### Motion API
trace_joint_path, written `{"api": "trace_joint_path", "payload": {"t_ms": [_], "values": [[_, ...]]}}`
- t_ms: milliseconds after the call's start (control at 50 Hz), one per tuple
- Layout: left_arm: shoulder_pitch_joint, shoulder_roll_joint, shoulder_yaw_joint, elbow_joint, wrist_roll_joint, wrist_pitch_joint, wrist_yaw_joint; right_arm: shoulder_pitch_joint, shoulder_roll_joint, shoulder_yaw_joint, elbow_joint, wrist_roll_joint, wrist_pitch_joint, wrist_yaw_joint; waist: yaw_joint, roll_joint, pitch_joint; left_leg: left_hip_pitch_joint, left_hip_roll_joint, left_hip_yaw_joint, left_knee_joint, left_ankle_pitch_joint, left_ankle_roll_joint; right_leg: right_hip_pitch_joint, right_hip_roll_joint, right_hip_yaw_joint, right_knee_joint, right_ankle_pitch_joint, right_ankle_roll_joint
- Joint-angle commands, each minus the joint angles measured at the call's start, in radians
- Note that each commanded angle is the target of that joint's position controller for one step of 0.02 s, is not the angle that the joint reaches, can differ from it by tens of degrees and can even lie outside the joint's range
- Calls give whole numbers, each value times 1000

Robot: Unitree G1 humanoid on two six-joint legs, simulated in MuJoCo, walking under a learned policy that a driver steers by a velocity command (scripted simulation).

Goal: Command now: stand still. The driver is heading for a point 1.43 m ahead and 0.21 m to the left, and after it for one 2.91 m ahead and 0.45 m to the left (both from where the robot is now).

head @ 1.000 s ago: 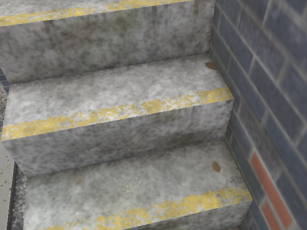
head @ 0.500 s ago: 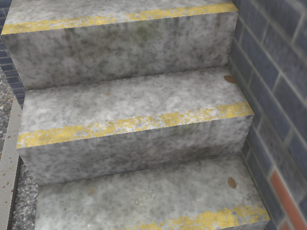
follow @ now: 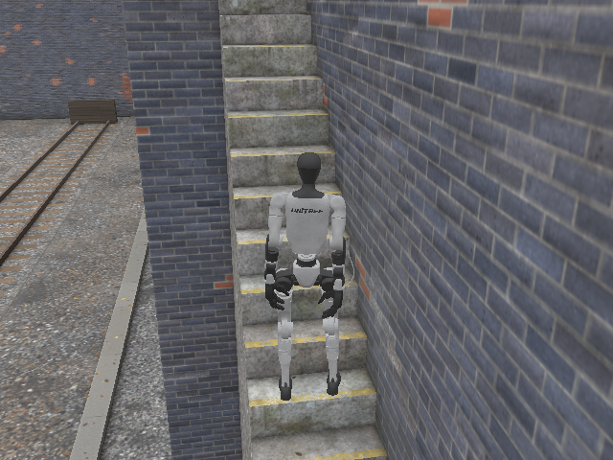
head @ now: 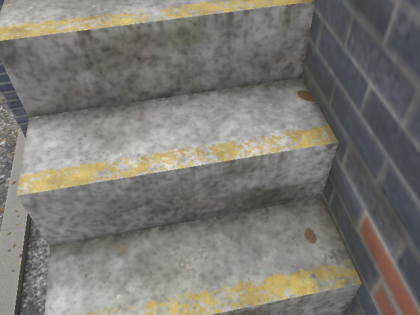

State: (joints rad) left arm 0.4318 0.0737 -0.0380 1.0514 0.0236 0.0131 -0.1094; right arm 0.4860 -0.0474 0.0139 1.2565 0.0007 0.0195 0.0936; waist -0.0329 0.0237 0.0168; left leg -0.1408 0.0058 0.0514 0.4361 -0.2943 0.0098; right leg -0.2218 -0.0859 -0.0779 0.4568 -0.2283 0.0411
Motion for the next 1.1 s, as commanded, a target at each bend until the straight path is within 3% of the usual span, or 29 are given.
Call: {"api": "trace_joint_path", "payload": {"t_ms": [20, 40, 180, 200, 220, 260, 280, 300, 320, 340, 360, 420, 440, 460, 500, 600, 740, 780, 820, 860, 920, 960, 980, 1000, 1020, 1040, 1060, 1080, 1100], "values": [[93, 39, 2, -25, 0, -7, -10, 155, -44, -4, 36, -8, 8, -4, -7, -30, 120, -109, 8, -17, -123, 64, 30, 1, 13, -13, -71, 105, -47], [105, 45, 7, -25, -8, -12, -11, 152, -56, -7, 37, -7, 7, -10, -7, -28, 117, -120, 6, -15, -125, 52, 29, 13, 11, -10, -66, 97, -43], [120, 44, 9, -32, -3, -13, -12, 122, -59, -1, 40, -1, 1, -15, -5, -34, 120, -133, 7, -15, -132, 51, 28, 12, 9, -4, -68, 92, -45], [129, 22, 7, -24, -6, -6, -15, 118, -48, 3, 41, -6, 1, -23, -1, -22, 131, -128, 7, 1, -125, 67, 21, 1, 5, 2, -68, 106, -61], [128, 49, 11, -31, -4, -8, -13, 125, -58, 3, 44, 0, 0, -18, -7, -40, 108, -132, 7, -16, -133, 63, 27, 24, 9, -4, -67, 98, -48], [152, 52, 15, -22, -3, -2, -8, 129, -73, -1, 45, 3, -2, -15, -5, -35, 130, -139, 7, -15, -148, -74, 29, 6, 5, 1, -84, -12, -46], [165, 53, 23, -17, 0, 6, -4, 117, -82, -7, 34, -11, -3, -27, 2, -27, 153, -148, 5, 4, -128, -164, 28, -21, -3, 14, -89, -110, -76], [165, 106, 38, -28, 12, 2, 4, 124, -100, -14, 28, -11, -10, -26, -7, -44, 145, -180, 18, -34, -144, -278, 52, -15, -3, 10, -76, -218, -73], [160, 111, 47, -39, 24, 0, 13, 104, -127, -24, 12, -15, -18, -31, 0, -29, 170, -209, 41, -69, -150, -368, 81, -43, -8, 20, -62, -287, -88], [140, 74, 43, -52, 38, 5, 17, 86, -122, -28, -1, -28, -25, -38, 7, -18, 192, -206, 67, -90, -133, -371, 109, -100, -18, 43, -77, -290, -131], [131, 53, 42, -61, 43, 4, 23, 87, -102, -26, -6, -23, -33, -41, 6, -22, 179, -192, 69, -99, -133, -321, 118, -96, -14, 37, -82, -230, -142], [96, -26, 17, -58, 4, -5, 1, 89, -27, -1, -14, 12, -31, -40, 2, -27, 85, -108, 23, -19, -90, 183, 64, -4, -10, 22, -64, 186, -129], [122, -15, 14, -44, -9, 0, -3, 97, -47, -3, -16, 24, -24, -43, 6, -22, 57, -66, 25, -7, -78, 334, 53, 23, -1, 7, -35, 301, -109], [144, -8, 9, -23, -11, 2, 1, 114, -35, 2, -15, 29, -19, -44, 7, -20, 45, -40, 30, -15, -61, 471, 53, 41, 7, -2, -18, 395, -92], [165, 10, 3, 1, -20, 2, 8, 152, -74, -5, 0, 16, -15, -40, -1, -13, 33, 8, 42, -11, -41, 587, 56, 37, 12, -12, -9, 422, -78], [151, -10, -11, 26, -13, 17, 12, 160, -57, -4, 12, 4, 2, -28, -10, -15, 59, 10, 46, -14, -56, 501, 45, 23, 14, -14, -36, 331, -64], [150, 1, -7, 45, -7, 19, 10, 167, -30, 1, 28, -4, 11, -25, -3, -24, 84, -21, 41, -10, -95, 358, 38, 29, 16, -11, -64, 249, -57], [173, 7, -2, 62, 0, 25, 10, 190, -22, 0, 36, -9, 14, -26, -4, -28, 111, -39, 33, -2, -126, 150, 41, 23, 9, -5, -95, 118, -67], [169, 54, 21, 59, 18, 25, 16, 184, -41, -13, 22, -24, 10, -36, -2, -31, 144, -94, 26, 0, -127, -149, 57, -3, -2, 7, -95, -104, -99], [142, 68, 39, 36, 38, 18, 26, 165, -54, -23, -3, -34, -4, -47, 4, -30, 183, -156, 64, -56, -134, -286, 111, -65, -21, 40, -90, -240, -134], [86, 38, 46, -8, 55, 11, 47, 191, -65, -33, -12, -27, -34, -61, -14, 14, 161, -112, 127, -155, -163, -268, 185, -128, 3, 26, -40, -154, -159], [83, 16, 45, -24, 63, 7, 65, 231, -101, -47, -9, -26, -45, -67, -30, 60, 146, -45, 194, -247, -197, -189, 233, -162, 35, -14, 35, -26, -154], [84, 5, 43, -40, 59, 9, 66, 233, -139, -57, -10, -27, -45, -66, -26, 81, 129, -33, 225, -271, -210, -140, 244, -150, 38, -24, 66, -8, -156], [105, 2, 42, -46, 62, 9, 73, 202, -145, -63, -30, -30, -43, -68, -11, 84, 132, -62, 231, -274, -201, -70, 253, -122, 41, -25, 79, 10, -169], [105, -7, 32, -45, 66, -4, 73, 133, -145, -61, -49, -33, -43, -63, 21, 61, 138, -87, 222, -250, -150, 180, 266, -92, 45, -18, 66, 84, -189], [141, -7, 32, -32, 61, -14, 67, 119, -137, -62, -55, -35, -39, -59, 37, 43, 84, -75, 196, -194, -82, 384, 261, -38, 45, -10, 51, 152, -211], [190, 9, 35, -14, 55, -25, 54, 102, -131, -63, -58, -49, -36, -54, 59, 11, 43, -90, 136, -107, 52, 571, 244, 23, 34, 16, 22, 235, -246], [268, 59, 42, 15, 40, -29, 39, 69, -104, -54, -60, -53, -42, -43, 95, -54, 2, -197, 64, -13, 260, 642, 216, 123, -27, 104, -52, 343, -322], [479, 130, 51, 90, 32, -27, 25, 23, -83, -46, -71, -66, -42, -37, 152, -170, -31, -461, 9, 43, 546, 441, 187, 318, -159, 305, -140, 450, -437]]}}
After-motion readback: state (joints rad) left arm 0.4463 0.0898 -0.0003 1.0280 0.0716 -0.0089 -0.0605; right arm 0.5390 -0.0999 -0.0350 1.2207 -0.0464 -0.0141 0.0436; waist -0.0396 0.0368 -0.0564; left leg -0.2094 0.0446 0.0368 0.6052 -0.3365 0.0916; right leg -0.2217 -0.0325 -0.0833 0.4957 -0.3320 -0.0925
